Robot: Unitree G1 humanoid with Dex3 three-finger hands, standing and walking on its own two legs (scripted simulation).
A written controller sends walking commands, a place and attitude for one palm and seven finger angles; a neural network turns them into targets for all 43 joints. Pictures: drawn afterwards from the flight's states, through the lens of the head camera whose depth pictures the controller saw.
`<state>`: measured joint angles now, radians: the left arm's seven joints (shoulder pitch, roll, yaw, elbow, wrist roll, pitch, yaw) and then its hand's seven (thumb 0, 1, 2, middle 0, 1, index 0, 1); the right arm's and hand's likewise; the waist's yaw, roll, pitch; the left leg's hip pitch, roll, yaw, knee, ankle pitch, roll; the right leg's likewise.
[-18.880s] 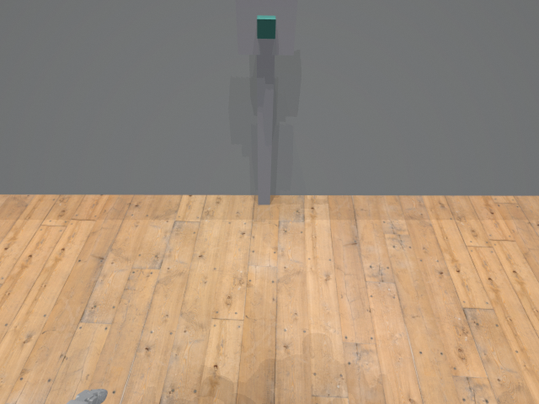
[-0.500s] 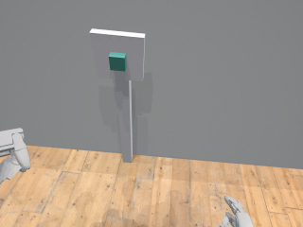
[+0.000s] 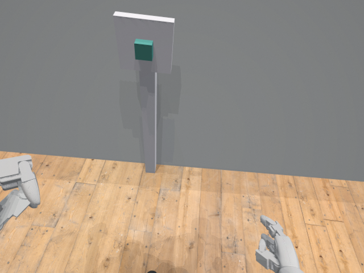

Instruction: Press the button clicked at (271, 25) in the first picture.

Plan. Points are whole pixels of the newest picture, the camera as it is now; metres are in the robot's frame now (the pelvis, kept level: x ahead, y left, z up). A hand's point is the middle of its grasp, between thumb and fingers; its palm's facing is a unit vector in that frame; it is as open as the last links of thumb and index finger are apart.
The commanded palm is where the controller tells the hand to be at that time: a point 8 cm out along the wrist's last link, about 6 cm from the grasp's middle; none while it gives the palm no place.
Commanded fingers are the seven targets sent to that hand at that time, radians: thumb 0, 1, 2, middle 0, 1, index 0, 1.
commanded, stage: stop stepping back and stand still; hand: left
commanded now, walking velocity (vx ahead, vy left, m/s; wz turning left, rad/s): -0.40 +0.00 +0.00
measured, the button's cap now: (144, 49) +0.73 +0.19 +0.09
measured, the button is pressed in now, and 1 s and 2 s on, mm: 0 0 0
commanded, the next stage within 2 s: let the arm hang, fingers relaxed in 0.72 s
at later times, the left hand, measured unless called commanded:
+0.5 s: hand out of the picture +0.08 +0.23 +0.16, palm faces +0.40 -0.81 -0.42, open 3.1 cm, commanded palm +0.02 +0.26 +0.17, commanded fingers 0.00 0.90 0.90 -1.30 -1.50 -1.30 -1.50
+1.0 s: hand out of the picture +0.04 +0.22 -0.09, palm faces +0.13 -0.94 -0.32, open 3.0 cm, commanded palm none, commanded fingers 0.00 0.90 0.90 -0.93 -1.10 -0.93 -1.10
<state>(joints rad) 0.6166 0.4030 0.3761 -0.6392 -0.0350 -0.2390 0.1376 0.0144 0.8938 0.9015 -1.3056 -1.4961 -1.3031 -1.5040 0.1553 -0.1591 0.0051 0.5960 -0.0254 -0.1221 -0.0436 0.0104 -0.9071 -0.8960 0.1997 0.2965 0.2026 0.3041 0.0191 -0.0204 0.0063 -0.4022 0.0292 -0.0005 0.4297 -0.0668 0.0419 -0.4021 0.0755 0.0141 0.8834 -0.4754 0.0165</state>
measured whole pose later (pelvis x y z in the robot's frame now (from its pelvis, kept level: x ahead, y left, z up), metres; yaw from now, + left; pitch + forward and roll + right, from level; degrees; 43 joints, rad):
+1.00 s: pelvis -0.11 -0.01 -0.02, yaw +4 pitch -1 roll +0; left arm 0.26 0.24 0.06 0.48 0.04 0.03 0.02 0.00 0.91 0.90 -1.20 -1.40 -1.20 -1.41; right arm 0.17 -0.21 0.00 0.81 -0.02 -0.01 0.01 0.01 -0.91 -0.90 0.20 0.30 0.20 0.30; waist -0.01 0.03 -0.03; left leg -0.34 0.00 0.02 0.63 -0.26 0.01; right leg -0.26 -0.01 -0.08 0.63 -0.35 -0.03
